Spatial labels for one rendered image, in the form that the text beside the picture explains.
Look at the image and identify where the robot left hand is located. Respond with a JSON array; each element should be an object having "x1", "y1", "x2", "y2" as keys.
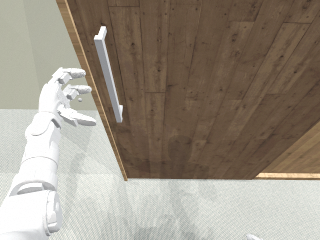
[{"x1": 38, "y1": 67, "x2": 97, "y2": 127}]

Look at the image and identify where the robot left forearm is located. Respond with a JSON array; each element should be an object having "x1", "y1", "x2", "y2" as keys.
[{"x1": 0, "y1": 112, "x2": 62, "y2": 214}]

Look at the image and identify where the wardrobe door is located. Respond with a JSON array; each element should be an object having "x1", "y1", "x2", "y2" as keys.
[
  {"x1": 67, "y1": 0, "x2": 320, "y2": 180},
  {"x1": 261, "y1": 121, "x2": 320, "y2": 174}
]

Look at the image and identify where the robot left upper arm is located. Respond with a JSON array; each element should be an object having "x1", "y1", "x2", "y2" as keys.
[{"x1": 0, "y1": 189, "x2": 63, "y2": 240}]

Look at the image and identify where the handle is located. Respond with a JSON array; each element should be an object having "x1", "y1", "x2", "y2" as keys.
[{"x1": 94, "y1": 26, "x2": 123, "y2": 123}]

